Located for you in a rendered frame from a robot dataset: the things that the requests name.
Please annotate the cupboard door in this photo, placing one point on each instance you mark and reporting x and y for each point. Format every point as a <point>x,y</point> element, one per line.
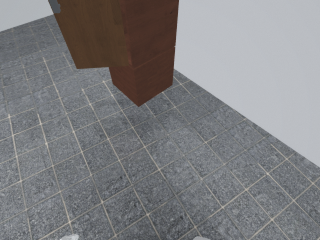
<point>94,33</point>

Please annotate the handle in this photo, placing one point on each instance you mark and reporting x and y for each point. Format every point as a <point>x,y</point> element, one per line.
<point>55,6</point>

